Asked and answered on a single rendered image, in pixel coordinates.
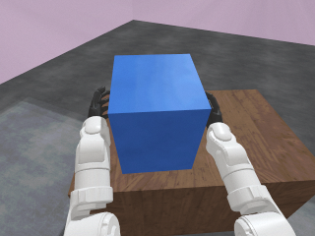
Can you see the right robot forearm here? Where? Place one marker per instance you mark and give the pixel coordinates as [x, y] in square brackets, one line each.
[245, 192]

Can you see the left robot upper arm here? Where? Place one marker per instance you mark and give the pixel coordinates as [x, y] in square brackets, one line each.
[96, 224]

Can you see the pedestal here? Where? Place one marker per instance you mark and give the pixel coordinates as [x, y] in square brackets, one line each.
[194, 201]

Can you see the robot right hand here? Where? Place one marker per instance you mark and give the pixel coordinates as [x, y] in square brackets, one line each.
[215, 114]

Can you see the carton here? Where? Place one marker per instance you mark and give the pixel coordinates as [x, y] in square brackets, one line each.
[158, 111]

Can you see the right robot upper arm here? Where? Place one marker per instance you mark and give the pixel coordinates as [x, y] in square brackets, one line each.
[268, 223]

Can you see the robot left hand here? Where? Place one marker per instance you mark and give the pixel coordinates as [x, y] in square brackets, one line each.
[96, 108]

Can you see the left robot forearm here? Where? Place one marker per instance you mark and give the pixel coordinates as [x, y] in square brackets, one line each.
[92, 170]

